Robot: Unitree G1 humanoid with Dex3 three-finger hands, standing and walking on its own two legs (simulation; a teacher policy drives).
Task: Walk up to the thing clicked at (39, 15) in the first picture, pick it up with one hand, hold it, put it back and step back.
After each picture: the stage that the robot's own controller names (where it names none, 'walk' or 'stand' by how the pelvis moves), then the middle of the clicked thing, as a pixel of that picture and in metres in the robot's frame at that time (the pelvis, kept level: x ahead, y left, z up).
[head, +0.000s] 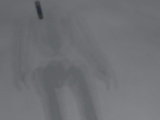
stand; (39, 10) +2.01 +0.59 -0.65
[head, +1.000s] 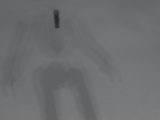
walk; (56, 19) +1.91 +0.28 -0.63
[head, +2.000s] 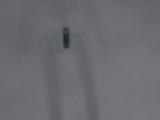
walk; (66, 38) +1.29 +0.10 -0.65
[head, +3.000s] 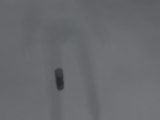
walk; (59, 79) +0.80 +0.17 -0.65
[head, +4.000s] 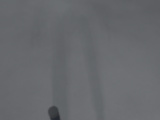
walk; (55, 117) +0.46 +0.20 -0.65
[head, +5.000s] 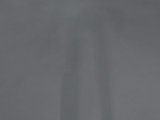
stand; out of the picture +0.38 +0.20 -0.65
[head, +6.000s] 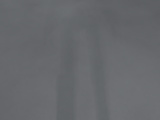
stand; out of the picture +0.36 +0.20 -0.66
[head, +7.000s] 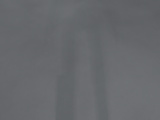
stand; out of the picture +0.36 +0.22 -0.66
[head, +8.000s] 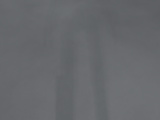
stand; out of the picture +0.36 +0.22 -0.66
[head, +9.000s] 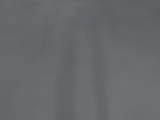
go down; out of the picture +0.35 +0.21 -0.66
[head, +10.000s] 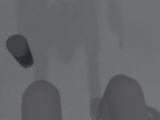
go down; (22, 54) +0.45 +0.22 -0.27
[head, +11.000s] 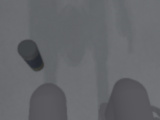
approach; (33, 58) +0.45 +0.21 -0.27
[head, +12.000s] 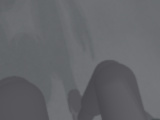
close in; out of the picture +0.45 +0.25 -0.17
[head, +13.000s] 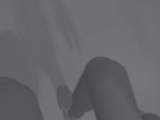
close; out of the picture +0.44 +0.27 -0.17
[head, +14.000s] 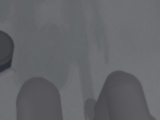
lift; out of the picture +0.37 +0.26 -0.07
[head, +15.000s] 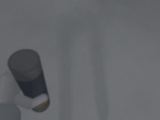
lift; (33, 86) +0.31 +0.17 +0.06
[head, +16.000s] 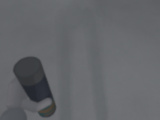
hold; (39, 91) +0.31 +0.16 +0.03
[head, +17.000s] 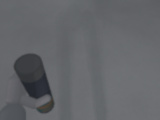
hold; (38, 88) +0.32 +0.16 +0.04
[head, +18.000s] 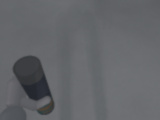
crouch; (38, 90) +0.31 +0.16 +0.04
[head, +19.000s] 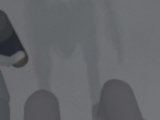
crouch; (8, 45) +0.45 +0.20 -0.04
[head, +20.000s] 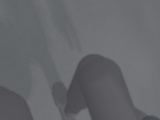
lower; out of the picture +0.46 +0.27 -0.17
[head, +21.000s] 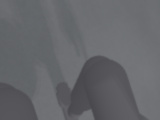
lower; out of the picture +0.46 +0.28 -0.16
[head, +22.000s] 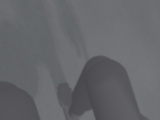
lower; out of the picture +0.45 +0.27 -0.17
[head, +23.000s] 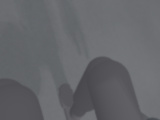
lower; out of the picture +0.43 +0.26 -0.17
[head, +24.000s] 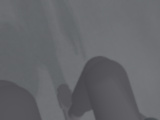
loosen; out of the picture +0.45 +0.26 -0.16
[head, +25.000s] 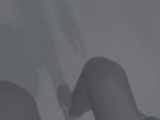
withdraw; out of the picture +0.44 +0.26 -0.17
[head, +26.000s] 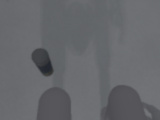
walk; (44, 64) +0.46 +0.20 -0.32
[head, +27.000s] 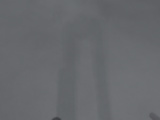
stand; out of the picture +0.38 +0.18 -0.59
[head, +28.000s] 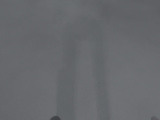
stand; out of the picture +0.39 +0.19 -0.60
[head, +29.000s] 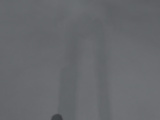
stand; out of the picture +0.40 +0.19 -0.61
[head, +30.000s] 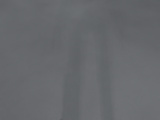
stand; out of the picture +0.39 +0.19 -0.66
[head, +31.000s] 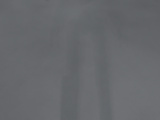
stand; out of the picture +0.37 +0.20 -0.66
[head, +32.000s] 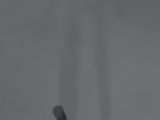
walk; (60, 115) +0.39 +0.19 -0.65
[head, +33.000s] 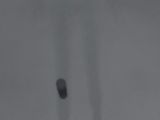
walk; (62, 89) +0.54 +0.15 -0.63
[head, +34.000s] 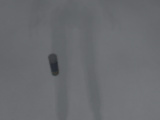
walk; (54, 65) +0.80 +0.22 -0.64
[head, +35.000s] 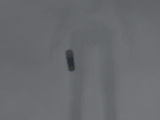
stand; (70, 61) +1.00 +0.17 -0.64
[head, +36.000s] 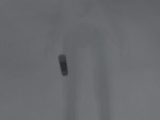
stand; (63, 65) +0.99 +0.20 -0.66
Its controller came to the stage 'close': yes
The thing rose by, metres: 0.69
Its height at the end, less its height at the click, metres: +0.00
